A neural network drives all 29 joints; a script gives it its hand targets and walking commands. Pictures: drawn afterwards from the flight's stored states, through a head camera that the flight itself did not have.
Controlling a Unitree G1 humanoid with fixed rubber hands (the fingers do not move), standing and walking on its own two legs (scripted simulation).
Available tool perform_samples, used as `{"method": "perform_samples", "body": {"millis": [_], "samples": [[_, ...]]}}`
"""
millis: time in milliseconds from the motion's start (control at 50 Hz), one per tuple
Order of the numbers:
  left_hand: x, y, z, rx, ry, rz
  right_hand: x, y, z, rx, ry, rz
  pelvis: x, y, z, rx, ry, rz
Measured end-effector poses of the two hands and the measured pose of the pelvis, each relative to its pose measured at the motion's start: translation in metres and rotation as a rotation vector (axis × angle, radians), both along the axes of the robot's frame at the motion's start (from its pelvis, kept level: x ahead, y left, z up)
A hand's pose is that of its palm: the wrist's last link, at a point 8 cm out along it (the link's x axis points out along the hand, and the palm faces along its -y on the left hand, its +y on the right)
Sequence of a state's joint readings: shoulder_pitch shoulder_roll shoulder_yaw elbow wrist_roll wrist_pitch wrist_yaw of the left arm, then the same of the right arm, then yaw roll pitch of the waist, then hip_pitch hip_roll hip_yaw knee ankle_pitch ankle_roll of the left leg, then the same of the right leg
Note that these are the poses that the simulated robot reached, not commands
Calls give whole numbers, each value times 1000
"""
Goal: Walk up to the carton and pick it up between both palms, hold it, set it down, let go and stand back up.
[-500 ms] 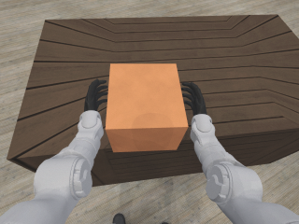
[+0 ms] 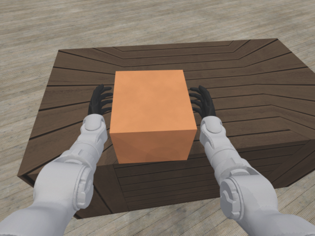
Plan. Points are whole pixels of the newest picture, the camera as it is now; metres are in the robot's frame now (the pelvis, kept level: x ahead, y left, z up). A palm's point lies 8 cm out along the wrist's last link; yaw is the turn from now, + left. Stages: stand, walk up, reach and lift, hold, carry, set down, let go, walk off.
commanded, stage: reach and lift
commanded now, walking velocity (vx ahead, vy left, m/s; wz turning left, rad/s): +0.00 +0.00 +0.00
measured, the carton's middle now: (151, 115) +0.46 +0.01 +0.01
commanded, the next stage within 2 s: hold in 1.46 s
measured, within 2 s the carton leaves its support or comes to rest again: neither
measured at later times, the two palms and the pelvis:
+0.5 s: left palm (91, 102) +0.41 +0.16 +0.13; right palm (212, 103) +0.40 -0.15 +0.13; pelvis +0.01 +0.00 +0.01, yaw +0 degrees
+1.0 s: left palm (81, 103) +0.37 +0.17 +0.16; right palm (214, 110) +0.36 -0.14 +0.14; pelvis +0.00 +0.00 +0.01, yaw +2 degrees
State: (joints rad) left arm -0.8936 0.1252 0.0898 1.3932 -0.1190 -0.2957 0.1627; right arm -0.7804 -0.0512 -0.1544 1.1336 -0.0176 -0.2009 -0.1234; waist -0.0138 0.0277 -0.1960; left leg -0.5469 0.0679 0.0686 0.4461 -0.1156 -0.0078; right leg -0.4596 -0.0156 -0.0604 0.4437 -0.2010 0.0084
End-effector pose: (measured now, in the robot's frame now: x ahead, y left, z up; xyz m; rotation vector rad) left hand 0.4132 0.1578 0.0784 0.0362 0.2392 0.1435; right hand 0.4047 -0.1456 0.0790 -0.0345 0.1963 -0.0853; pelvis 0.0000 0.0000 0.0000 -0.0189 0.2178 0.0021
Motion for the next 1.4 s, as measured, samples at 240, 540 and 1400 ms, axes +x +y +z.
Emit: {"method": "perform_samples", "body": {"millis": [240,540,1400], "samples": [[3,-1,33,-6,-22,-10,1,-1,38,17,-18,-16,6,0,8,4,-102,1],[-8,1,53,35,-25,-10,-10,1,54,5,-17,-15,13,0,13,4,-217,10],[-37,6,98,83,-64,-8,-38,5,80,7,-55,-19,3,3,12,13,-325,20]]}}
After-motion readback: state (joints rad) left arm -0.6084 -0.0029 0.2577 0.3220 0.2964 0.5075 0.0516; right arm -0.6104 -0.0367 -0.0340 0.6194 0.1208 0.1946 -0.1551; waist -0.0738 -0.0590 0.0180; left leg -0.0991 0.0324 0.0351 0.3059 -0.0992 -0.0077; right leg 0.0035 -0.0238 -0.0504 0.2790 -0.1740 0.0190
